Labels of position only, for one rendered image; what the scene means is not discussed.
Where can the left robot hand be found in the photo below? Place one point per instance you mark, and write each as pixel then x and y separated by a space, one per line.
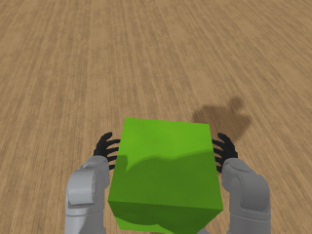
pixel 102 151

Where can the right robot hand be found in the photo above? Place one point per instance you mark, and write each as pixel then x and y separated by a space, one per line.
pixel 228 150

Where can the left robot forearm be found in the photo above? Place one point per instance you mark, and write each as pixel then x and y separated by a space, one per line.
pixel 85 195

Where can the right robot forearm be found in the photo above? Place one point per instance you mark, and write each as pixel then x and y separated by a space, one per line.
pixel 249 198

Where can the carton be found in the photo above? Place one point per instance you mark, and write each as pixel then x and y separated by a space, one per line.
pixel 165 177

